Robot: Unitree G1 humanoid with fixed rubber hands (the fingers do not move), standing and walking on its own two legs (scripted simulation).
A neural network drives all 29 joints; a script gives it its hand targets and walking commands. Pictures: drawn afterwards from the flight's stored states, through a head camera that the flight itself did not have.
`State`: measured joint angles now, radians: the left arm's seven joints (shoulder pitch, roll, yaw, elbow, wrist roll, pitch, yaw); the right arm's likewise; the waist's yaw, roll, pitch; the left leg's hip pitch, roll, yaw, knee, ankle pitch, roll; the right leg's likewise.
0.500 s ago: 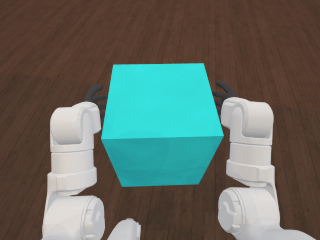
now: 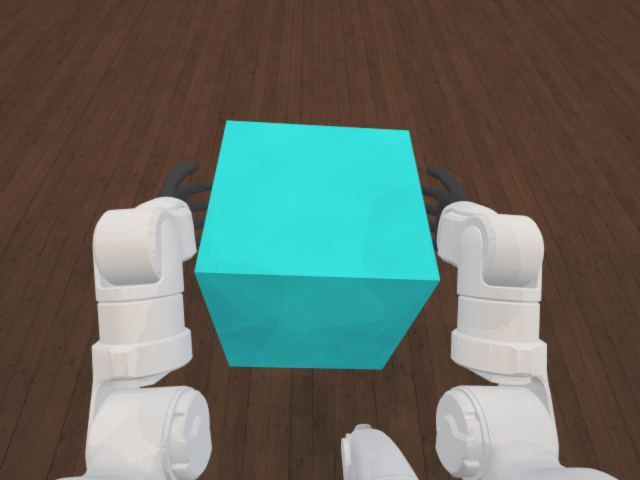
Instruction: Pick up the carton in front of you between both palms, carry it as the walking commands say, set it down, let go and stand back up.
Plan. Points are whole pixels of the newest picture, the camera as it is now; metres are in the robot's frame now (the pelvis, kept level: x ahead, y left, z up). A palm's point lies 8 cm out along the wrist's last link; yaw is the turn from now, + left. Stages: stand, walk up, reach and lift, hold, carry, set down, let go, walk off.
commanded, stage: carry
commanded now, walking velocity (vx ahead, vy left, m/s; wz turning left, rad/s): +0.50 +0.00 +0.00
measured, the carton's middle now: (312, 257) +0.38 -0.02 +0.06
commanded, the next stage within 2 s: none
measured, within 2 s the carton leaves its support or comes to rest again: neither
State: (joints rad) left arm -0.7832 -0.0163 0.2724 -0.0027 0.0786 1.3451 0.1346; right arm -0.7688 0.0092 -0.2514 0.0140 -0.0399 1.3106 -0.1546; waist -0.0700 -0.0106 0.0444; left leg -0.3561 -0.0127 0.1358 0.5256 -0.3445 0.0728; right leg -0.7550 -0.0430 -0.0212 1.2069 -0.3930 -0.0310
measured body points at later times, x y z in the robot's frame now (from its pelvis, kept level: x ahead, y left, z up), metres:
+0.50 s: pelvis +0.31 -0.03 +0.03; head +0.36 -0.04 +0.48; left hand +0.68 +0.14 +0.18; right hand +0.71 -0.16 +0.18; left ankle +0.41 +0.10 -0.63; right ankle +0.29 -0.12 -0.71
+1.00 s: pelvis +0.61 +0.00 +0.05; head +0.66 +0.00 +0.50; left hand +1.00 +0.14 +0.20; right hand +1.00 -0.16 +0.20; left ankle +0.55 +0.09 -0.69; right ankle +0.76 -0.13 -0.62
